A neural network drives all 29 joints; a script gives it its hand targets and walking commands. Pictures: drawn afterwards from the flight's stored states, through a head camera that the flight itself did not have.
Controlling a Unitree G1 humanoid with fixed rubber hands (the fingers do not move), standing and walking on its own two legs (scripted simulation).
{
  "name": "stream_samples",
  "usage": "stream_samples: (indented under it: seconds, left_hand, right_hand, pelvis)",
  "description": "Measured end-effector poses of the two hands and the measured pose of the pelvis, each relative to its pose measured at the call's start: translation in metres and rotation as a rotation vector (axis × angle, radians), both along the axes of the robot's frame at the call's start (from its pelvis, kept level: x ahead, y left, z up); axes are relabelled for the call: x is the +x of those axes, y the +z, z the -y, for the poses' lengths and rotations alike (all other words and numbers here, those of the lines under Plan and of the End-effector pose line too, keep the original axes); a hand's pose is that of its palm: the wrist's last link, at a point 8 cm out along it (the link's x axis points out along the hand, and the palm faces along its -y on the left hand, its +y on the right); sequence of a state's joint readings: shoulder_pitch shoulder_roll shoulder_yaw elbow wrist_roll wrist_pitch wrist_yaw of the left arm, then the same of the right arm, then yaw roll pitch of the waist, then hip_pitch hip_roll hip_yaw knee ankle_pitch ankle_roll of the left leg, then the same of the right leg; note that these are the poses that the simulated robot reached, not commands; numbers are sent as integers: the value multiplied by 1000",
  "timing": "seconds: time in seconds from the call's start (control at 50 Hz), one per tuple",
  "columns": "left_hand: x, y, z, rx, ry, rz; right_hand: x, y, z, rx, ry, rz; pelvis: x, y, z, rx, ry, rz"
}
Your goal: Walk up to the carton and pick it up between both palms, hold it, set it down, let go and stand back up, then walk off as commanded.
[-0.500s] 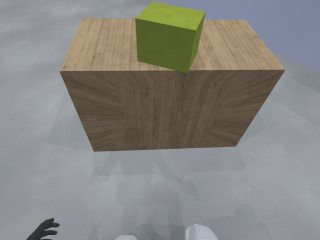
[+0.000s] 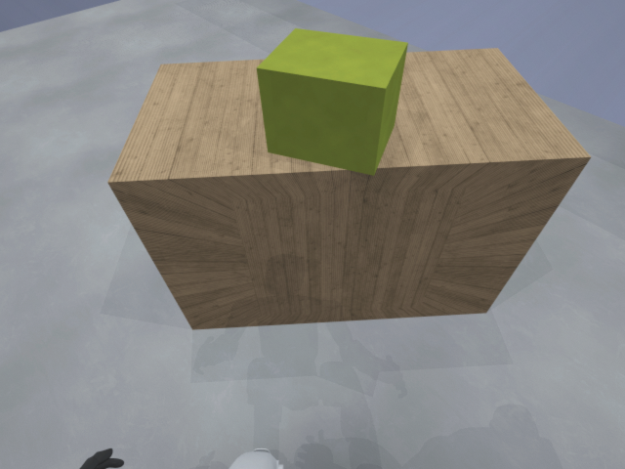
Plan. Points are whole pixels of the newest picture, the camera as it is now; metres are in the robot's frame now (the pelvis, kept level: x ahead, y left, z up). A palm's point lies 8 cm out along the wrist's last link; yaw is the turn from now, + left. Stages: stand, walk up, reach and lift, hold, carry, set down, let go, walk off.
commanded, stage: walk up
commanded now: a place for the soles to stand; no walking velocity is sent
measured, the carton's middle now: (333, 100) +0.80 -0.02 +0.05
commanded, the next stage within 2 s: none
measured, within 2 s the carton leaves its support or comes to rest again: neither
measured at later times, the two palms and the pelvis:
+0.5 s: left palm (113, 447) +0.17 +0.29 -0.09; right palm (573, 443) +0.18 -0.33 -0.10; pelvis +0.11 -0.02 +0.00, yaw +1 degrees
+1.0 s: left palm (161, 374) +0.27 +0.25 -0.09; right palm (580, 395) +0.25 -0.37 -0.11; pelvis +0.19 -0.06 +0.00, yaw +1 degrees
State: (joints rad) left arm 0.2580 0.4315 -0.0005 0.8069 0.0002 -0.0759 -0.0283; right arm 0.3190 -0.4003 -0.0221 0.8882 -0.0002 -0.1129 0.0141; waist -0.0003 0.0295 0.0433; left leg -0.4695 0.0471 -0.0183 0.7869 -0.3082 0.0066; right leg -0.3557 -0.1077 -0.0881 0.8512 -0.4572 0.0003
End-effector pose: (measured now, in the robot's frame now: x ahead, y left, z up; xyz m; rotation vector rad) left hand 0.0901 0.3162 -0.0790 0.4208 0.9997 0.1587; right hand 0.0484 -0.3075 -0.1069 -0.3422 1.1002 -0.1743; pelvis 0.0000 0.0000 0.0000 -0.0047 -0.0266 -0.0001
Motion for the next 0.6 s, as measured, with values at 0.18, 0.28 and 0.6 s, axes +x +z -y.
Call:
stream_samples:
  seconds: [0.18,0.28,0.6]
  left_hand:
    - [47,-8,-4,-5,-7,7]
    - [65,-11,16,7,-10,-10]
    - [102,-18,11,-26,37,-82]
  right_hand:
    - [25,14,16,-62,-10,-32]
    - [51,8,38,-56,-8,-35]
    - [155,8,12,-36,43,56]
  pelvis:
    - [38,-1,6,27,8,14]
    - [58,-6,28,39,5,-1]
    - [130,-5,10,8,19,15]
